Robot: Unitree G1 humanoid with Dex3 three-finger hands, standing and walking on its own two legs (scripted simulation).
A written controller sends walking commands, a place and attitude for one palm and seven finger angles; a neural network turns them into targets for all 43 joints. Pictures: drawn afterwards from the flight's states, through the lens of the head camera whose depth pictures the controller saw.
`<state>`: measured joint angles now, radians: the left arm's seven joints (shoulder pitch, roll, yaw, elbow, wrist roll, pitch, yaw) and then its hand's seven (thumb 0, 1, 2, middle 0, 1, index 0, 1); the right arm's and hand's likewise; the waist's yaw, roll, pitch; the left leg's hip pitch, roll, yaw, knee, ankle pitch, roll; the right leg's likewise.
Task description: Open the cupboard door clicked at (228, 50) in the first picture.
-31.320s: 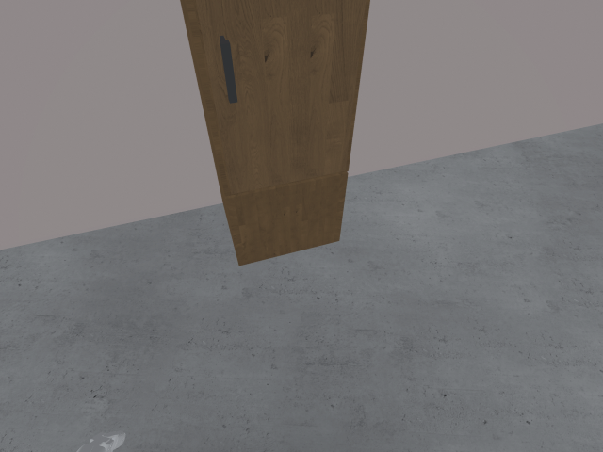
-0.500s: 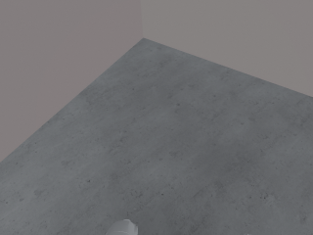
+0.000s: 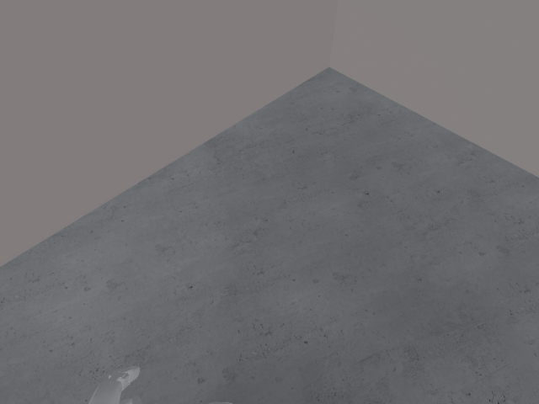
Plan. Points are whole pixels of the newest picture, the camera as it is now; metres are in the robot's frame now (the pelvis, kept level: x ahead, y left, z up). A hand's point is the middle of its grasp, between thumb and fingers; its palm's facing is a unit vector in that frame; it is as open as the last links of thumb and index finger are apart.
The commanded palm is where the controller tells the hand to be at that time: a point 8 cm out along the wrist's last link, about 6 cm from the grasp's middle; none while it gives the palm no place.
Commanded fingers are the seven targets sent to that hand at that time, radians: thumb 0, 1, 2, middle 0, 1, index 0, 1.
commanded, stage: turn to face it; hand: left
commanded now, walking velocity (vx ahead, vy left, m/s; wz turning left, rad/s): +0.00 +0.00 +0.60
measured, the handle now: out of the picture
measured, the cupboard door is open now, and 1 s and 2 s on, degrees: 41 41 41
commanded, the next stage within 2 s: none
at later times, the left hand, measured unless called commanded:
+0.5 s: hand out of the picture -0.03 +0.22 -0.18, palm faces +0.37 -0.89 -0.26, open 7.3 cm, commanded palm none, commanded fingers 0.00 0.90 0.90 -0.20 -0.30 -0.20 -0.30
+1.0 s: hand out of the picture -0.03 +0.15 -0.14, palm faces +0.60 -0.76 -0.26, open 7.3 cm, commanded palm none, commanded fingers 0.00 0.90 0.90 -0.20 -0.30 -0.20 -0.30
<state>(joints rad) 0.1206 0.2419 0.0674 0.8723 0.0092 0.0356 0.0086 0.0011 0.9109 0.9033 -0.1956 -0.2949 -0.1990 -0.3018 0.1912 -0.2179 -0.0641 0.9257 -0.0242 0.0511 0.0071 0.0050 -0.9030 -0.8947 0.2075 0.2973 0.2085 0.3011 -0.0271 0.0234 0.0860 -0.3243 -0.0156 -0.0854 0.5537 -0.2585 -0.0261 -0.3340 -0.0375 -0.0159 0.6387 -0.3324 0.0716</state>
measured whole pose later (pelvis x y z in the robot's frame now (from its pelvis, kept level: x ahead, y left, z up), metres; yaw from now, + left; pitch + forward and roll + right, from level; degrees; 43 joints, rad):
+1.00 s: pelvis +0.02 -0.06 +0.01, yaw +38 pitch +0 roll +3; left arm 0.20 0.17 0.03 0.89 0.02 0.02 0.02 0.00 0.91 0.90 -0.20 -0.30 -0.20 -0.30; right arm 0.16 -0.25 -0.09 0.94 -0.02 0.09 0.03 0.01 -0.91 -0.90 0.20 0.30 0.20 0.30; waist -0.03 0.02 0.10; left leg -0.49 0.02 0.02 1.10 -0.40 -0.07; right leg -0.21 -0.11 -0.18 0.49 -0.28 -0.02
